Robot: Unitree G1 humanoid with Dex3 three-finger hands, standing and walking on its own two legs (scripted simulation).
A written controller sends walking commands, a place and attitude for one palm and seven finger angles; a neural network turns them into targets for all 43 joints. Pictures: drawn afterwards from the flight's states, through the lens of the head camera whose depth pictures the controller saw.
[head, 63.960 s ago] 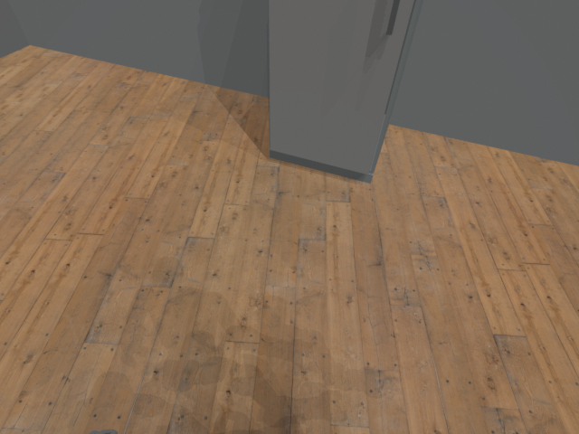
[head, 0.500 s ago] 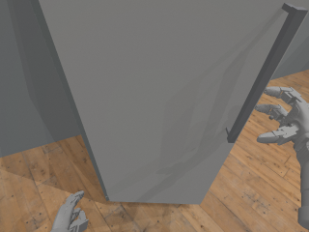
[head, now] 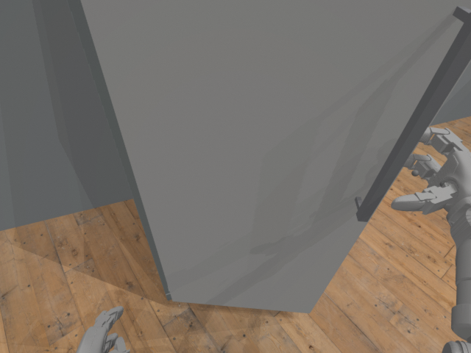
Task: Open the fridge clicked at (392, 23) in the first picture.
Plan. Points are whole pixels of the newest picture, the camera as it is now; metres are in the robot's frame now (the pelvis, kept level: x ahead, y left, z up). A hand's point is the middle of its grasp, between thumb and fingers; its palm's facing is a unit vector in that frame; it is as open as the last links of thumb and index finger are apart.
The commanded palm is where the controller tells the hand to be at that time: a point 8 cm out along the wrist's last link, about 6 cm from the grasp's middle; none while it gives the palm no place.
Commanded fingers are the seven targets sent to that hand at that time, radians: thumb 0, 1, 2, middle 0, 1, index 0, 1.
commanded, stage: slide the fingers in behind the handle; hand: right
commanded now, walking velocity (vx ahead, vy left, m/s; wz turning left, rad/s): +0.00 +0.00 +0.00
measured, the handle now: (400, 139) +0.42 -0.23 +0.20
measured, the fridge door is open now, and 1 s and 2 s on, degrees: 25 25 27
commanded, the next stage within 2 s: loosen the grip on the handle in 0.88 s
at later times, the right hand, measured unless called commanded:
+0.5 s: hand (418, 185) +0.34 -0.24 +0.18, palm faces +0.06 +1.00 +0.00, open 14.0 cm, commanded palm +0.32 -0.29 +0.18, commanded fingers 0.00 0.50 -0.30 0.30 1.20 0.30 1.20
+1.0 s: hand (416, 179) +0.35 -0.24 +0.18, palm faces +0.09 +1.00 -0.03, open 14.2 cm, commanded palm +0.32 -0.27 +0.18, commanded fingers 0.00 0.51 -0.28 0.30 1.20 0.30 1.20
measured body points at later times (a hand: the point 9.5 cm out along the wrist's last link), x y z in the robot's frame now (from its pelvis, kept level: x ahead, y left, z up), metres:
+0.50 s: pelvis +0.00 +0.00 +0.00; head -0.02 +0.00 +0.45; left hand +0.19 +0.23 -0.07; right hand +0.33 -0.30 +0.18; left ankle -0.03 +0.11 -0.74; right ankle +0.01 -0.12 -0.74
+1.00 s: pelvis +0.00 +0.00 +0.00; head -0.01 +0.00 +0.45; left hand +0.17 +0.24 -0.09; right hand +0.34 -0.30 +0.18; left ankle -0.03 +0.11 -0.74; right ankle +0.01 -0.12 -0.74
